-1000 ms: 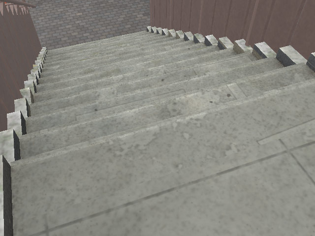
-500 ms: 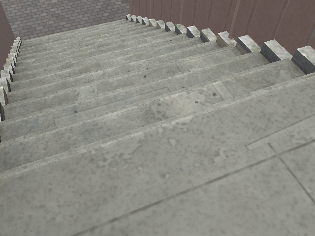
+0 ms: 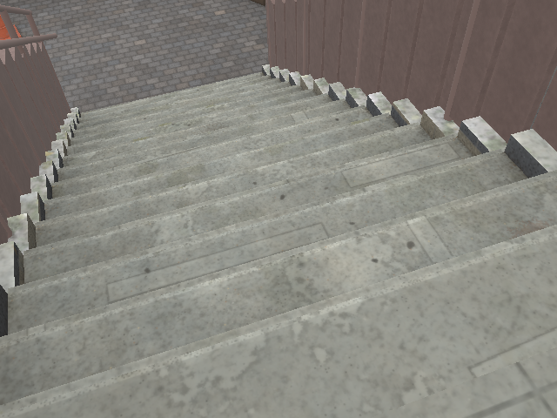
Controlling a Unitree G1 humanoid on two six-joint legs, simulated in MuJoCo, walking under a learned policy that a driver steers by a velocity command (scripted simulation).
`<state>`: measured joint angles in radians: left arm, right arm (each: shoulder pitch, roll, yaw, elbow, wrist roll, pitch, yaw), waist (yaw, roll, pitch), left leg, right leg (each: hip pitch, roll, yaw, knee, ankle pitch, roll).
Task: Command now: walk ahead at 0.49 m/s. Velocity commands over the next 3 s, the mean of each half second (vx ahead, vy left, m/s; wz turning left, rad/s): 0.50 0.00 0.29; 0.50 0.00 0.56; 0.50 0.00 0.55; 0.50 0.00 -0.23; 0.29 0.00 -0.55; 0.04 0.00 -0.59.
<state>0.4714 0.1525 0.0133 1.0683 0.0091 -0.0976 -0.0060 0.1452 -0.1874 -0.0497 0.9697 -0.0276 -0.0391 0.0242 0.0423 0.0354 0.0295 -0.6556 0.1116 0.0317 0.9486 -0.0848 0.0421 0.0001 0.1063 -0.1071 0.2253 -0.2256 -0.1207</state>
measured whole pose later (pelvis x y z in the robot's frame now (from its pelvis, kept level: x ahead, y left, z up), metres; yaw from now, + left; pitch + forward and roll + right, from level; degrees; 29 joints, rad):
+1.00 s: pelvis +0.55 +0.05 -0.01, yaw +28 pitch +0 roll +0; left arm 0.26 0.25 0.03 0.76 0.02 -0.07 0.00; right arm 0.31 -0.32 -0.09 0.80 -0.02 0.01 0.01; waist -0.02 0.04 0.04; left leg -0.48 -0.03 -0.07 1.16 -0.34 0.06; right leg -0.24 0.03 -0.09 0.45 -0.20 -0.06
